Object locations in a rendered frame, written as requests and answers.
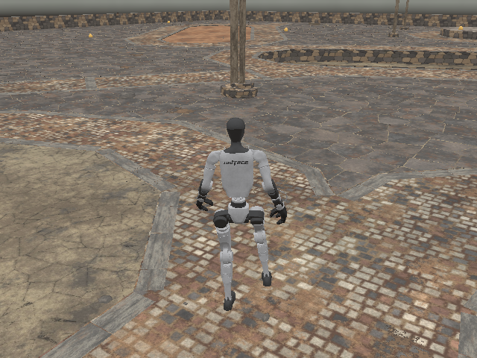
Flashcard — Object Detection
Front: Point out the right robot upper arm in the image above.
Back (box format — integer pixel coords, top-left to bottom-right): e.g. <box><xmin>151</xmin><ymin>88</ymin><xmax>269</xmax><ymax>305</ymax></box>
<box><xmin>252</xmin><ymin>149</ymin><xmax>274</xmax><ymax>192</ymax></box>

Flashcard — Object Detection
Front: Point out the left robot forearm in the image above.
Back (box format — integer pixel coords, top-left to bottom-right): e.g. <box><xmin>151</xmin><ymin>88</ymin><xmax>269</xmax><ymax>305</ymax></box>
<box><xmin>197</xmin><ymin>179</ymin><xmax>209</xmax><ymax>202</ymax></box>

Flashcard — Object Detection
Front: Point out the robot left shin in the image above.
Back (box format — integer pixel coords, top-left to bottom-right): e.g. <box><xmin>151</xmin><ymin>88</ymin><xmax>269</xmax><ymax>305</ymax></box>
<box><xmin>220</xmin><ymin>251</ymin><xmax>233</xmax><ymax>301</ymax></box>

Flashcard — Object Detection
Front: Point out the right robot hand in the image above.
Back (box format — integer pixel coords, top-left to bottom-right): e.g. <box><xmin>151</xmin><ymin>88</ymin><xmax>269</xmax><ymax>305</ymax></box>
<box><xmin>270</xmin><ymin>207</ymin><xmax>287</xmax><ymax>224</ymax></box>

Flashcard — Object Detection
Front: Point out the left robot upper arm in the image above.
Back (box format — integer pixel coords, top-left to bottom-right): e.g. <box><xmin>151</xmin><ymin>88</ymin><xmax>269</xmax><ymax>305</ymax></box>
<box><xmin>201</xmin><ymin>151</ymin><xmax>221</xmax><ymax>191</ymax></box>

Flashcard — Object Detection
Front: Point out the right robot forearm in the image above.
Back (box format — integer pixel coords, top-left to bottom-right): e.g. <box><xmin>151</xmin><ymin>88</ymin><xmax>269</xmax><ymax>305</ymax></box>
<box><xmin>268</xmin><ymin>179</ymin><xmax>285</xmax><ymax>210</ymax></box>

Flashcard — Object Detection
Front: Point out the right robot thigh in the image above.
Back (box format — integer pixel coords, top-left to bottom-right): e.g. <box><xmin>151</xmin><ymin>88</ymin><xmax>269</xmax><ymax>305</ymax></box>
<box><xmin>249</xmin><ymin>206</ymin><xmax>265</xmax><ymax>244</ymax></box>

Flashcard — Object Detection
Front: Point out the left robot hand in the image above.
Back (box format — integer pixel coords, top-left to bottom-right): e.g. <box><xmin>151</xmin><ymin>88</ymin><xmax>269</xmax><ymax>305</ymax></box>
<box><xmin>196</xmin><ymin>198</ymin><xmax>213</xmax><ymax>211</ymax></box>

